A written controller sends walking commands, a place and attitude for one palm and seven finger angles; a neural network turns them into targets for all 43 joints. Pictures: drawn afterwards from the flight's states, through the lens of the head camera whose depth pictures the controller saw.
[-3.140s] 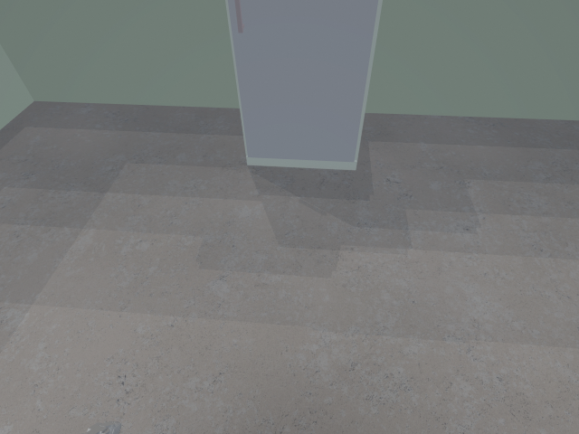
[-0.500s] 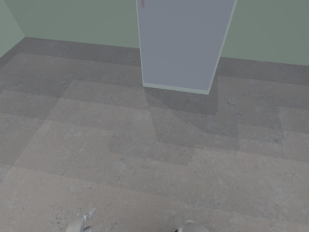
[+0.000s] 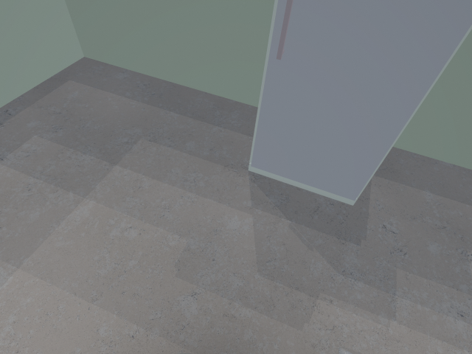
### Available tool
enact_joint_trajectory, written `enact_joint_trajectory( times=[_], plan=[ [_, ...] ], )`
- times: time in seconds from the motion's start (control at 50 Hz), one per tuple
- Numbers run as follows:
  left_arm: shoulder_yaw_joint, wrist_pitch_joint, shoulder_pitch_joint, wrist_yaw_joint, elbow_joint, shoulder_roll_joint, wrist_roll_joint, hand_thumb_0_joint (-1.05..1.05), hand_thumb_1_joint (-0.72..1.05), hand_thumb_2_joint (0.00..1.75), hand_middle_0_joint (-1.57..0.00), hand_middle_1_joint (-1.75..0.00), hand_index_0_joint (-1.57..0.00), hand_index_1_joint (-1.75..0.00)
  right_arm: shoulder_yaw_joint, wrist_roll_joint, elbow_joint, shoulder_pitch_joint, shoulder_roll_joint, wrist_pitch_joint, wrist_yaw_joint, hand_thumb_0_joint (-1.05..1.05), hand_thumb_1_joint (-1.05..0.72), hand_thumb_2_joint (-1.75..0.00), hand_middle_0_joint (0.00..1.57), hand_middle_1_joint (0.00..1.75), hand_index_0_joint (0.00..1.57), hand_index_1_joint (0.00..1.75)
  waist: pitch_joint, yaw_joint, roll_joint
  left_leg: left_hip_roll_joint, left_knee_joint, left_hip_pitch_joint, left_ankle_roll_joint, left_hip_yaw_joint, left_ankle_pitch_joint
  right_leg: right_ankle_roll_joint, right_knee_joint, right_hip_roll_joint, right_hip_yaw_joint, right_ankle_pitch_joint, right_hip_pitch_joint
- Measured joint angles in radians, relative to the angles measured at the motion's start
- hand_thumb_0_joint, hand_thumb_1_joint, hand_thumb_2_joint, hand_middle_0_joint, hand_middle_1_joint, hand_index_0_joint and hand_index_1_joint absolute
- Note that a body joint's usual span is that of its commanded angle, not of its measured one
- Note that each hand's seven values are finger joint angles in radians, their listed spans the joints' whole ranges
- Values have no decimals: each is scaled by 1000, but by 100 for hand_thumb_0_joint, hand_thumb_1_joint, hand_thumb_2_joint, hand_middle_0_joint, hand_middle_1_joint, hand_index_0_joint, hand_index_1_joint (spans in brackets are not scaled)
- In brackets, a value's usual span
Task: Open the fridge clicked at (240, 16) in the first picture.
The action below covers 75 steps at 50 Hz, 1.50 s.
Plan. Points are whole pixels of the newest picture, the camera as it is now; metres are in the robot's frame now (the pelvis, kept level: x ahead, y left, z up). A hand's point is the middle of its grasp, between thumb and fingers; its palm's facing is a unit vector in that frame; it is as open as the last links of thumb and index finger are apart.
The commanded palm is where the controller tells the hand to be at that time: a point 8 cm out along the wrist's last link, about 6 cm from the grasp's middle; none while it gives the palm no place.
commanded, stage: walk to a spot facing it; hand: left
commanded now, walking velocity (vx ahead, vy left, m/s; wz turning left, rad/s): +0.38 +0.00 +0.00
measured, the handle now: out of the picture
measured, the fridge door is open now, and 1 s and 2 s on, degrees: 0 0 0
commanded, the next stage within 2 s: turn to face it in 0.48 s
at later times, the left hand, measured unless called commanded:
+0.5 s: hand (191, 268) +0.31 +0.13 -0.15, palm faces +0.03 -0.97 -0.24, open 7.3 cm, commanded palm none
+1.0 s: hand (182, 275) +0.30 +0.15 -0.17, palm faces +0.07 -0.98 -0.17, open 7.4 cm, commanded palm none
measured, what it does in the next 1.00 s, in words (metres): walks ahead: right foot, then left foot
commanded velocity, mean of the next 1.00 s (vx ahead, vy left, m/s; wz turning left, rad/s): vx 0.15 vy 0.00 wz -0.10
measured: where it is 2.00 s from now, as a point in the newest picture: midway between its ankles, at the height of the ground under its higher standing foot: (244, 321)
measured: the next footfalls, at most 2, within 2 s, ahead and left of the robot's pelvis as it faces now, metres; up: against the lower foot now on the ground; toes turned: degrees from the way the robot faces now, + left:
right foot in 0.38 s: +0.31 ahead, -0.17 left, +0.00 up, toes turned -10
left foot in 0.78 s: +0.40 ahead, +0.09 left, +0.00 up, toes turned +12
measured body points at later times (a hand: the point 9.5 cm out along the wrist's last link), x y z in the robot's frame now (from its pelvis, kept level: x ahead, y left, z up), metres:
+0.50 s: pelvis +0.21 -0.06 +0.00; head +0.23 -0.09 +0.45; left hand +0.31 +0.18 -0.13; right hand +0.13 -0.28 -0.17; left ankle +0.11 +0.07 -0.64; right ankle +0.27 -0.16 -0.73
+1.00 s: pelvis +0.32 -0.03 +0.01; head +0.34 -0.02 +0.45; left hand +0.30 +0.20 -0.16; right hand +0.43 -0.25 -0.14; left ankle +0.36 +0.08 -0.73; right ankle +0.30 -0.15 -0.68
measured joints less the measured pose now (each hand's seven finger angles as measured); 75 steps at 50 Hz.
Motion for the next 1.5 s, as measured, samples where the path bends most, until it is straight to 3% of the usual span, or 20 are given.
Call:
enact_joint_trajectory(
  times=[0.06,0.16,0.34,0.38,0.44,0.48,0.54,0.66,0.78,0.8,0.88,0.96,1.04,1.12,1.14,1.18,1.22,1.28,1.44,1.5],
  plan=[
    [6,3,-41,-4,-28,-8,7,1,91,90,-20,-30,-20,-30,-24,14,26,62,4,-7,-26,-2,-94,-90,21,30,21,30,-12,-11,4,-21,-98,77,-1,1,17,9,15,-27,20,85,-120],
    [15,10,-120,-8,-82,-18,11,0,91,90,-20,-30,-20,-30,-27,8,83,163,-24,1,-26,-2,-96,-90,21,30,21,30,-36,-29,7,-43,-220,185,-5,2,22,30,-124,-62,30,203,-225],
    [29,10,-257,-15,-124,16,6,1,92,90,-20,-30,-20,-30,-19,-6,159,299,-4,15,-21,0,-92,-90,20,30,20,30,-20,-90,39,-16,-240,318,-71,5,-87,12,-481,-27,-8,233,-153],
    [26,-11,-274,-18,-139,22,8,1,92,90,-20,-30,-20,-30,-16,-5,172,327,3,21,-18,0,-92,-90,20,30,20,30,-15,-100,51,8,-149,310,-89,-5,-159,-4,-569,-4,-26,236,-81],
    [19,-54,-296,-9,-154,12,5,0,91,90,-20,-30,-20,-30,-13,6,191,316,8,45,-11,0,-91,-90,20,30,20,30,8,-98,74,30,287,135,-57,-90,-248,-46,-503,7,-61,231,-66],
    [9,-59,-283,-1,-154,-5,2,0,91,90,-20,-30,-20,-30,-20,7,188,291,5,57,-8,0,-91,-90,20,30,20,30,3,-95,82,29,521,8,-47,-124,-196,-49,-518,10,-81,192,-23],
    [-1,-53,-243,13,-138,-36,1,0,91,90,-20,-30,-20,-30,-30,2,158,240,-7,70,-4,1,-91,-90,20,30,20,30,-16,-96,91,53,614,-137,-57,-127,-81,-38,-603,17,-114,197,54],
    [2,-48,-175,32,-114,-23,4,-1,95,90,-20,-30,-21,-30,-36,0,76,124,-22,78,2,0,-91,-90,20,30,20,30,-32,-76,76,81,415,-252,-96,-91,3,-28,-710,16,-161,193,155],
    [-15,-20,-87,28,-54,-41,-2,-1,93,90,-20,-30,-20,-30,-17,2,51,23,-38,46,-6,0,-92,-90,20,30,20,30,-25,-8,69,68,-4,-70,-101,-53,124,7,-658,32,-124,121,191],
    [-14,-9,-72,27,-43,-41,-4,-1,92,90,-20,-30,-20,-30,-14,1,49,12,-33,39,-9,0,-92,-90,20,30,20,30,-27,-5,61,67,-27,-42,-77,-42,84,16,-625,30,-113,97,185],
    [-3,42,-66,22,-23,-35,-9,0,91,90,-20,-30,-20,-30,8,-3,31,-26,3,36,-27,0,-92,-90,20,30,20,30,-7,9,16,66,-3,-14,-42,13,12,25,-345,33,-20,-105,73],
    [14,63,-89,10,-43,-35,-6,0,91,90,-20,-30,-20,-30,12,-3,19,-37,19,52,-32,0,-91,-90,20,30,20,30,5,3,26,76,-39,21,-42,52,20,32,-166,33,2,-93,-35],
    [27,67,-119,8,-90,-32,-3,0,91,90,-20,-30,-20,-30,-11,0,13,-33,7,65,-32,-1,-92,-90,21,30,21,30,6,-10,52,90,-49,36,-51,86,19,35,-251,27,-5,-43,-54],
    [31,49,-137,9,-143,-15,4,0,91,90,-20,-30,-20,-30,-28,1,17,-10,-19,87,-23,-1,-92,-90,21,30,21,30,-3,-19,69,116,31,16,-75,113,-27,26,-482,33,-14,111,14],
    [32,40,-143,12,-151,-10,9,0,91,90,-20,-30,-20,-30,-32,4,18,-3,-27,94,-22,-1,-92,-90,21,30,21,30,-6,-19,73,121,80,-4,-87,109,-77,-15,-493,39,-9,134,10],
    [24,32,-161,18,-160,-14,9,0,91,90,-20,-30,-20,-30,-40,8,21,10,-51,117,-23,-1,-92,-90,21,30,21,30,-6,-22,97,102,224,-65,-99,21,-207,-46,-470,54,-11,120,-1],
    [20,29,-169,24,-168,-17,8,0,90,90,-20,-30,-20,-30,-43,8,30,18,-68,132,-24,0,-92,-90,20,30,20,30,-10,-24,106,71,371,-118,-104,-50,-224,-49,-498,66,-4,127,7],
    [17,35,-178,26,-172,-15,7,0,90,90,-20,-30,-20,-30,-43,5,35,34,-77,132,-23,0,-91,-90,20,30,20,30,-18,-33,98,45,454,-147,-115,-95,-177,-44,-569,80,15,169,26],
    [21,48,-215,18,-173,13,5,0,90,90,-20,-30,-21,-30,-23,11,26,75,-61,113,-33,0,-91,-90,20,30,20,30,-25,-38,44,15,128,-14,-116,-106,-148,-31,-634,98,70,221,27],
    [24,60,-225,16,-166,27,-6,0,90,90,-20,-30,-21,-30,-11,8,27,92,-47,92,-36,0,-91,-90,20,30,20,30,-26,-48,25,8,-34,60,-87,-95,-60,-14,-588,104,87,195,6]
  ],
)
